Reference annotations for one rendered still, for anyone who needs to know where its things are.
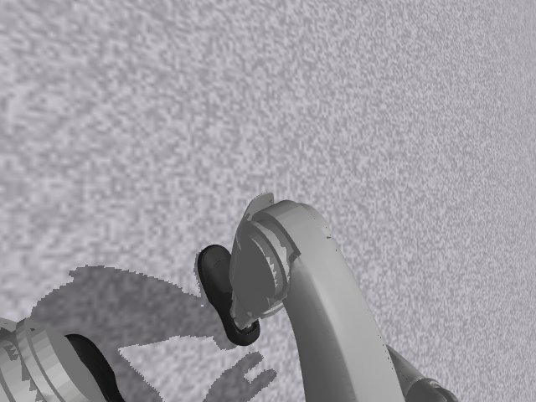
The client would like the right robot hand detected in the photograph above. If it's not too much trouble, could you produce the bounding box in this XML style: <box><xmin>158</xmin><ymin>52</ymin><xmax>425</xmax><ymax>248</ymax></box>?
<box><xmin>386</xmin><ymin>345</ymin><xmax>425</xmax><ymax>399</ymax></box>

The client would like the right robot foot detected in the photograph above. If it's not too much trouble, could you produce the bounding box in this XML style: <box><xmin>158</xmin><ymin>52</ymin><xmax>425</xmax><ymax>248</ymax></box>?
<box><xmin>198</xmin><ymin>245</ymin><xmax>260</xmax><ymax>346</ymax></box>

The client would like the right robot arm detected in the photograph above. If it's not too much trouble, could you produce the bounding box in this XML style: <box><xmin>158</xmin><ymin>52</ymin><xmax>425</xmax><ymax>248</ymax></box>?
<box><xmin>405</xmin><ymin>378</ymin><xmax>461</xmax><ymax>402</ymax></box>

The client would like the left robot foot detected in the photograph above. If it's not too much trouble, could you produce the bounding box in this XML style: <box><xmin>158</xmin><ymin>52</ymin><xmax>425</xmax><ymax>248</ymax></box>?
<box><xmin>65</xmin><ymin>334</ymin><xmax>125</xmax><ymax>402</ymax></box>

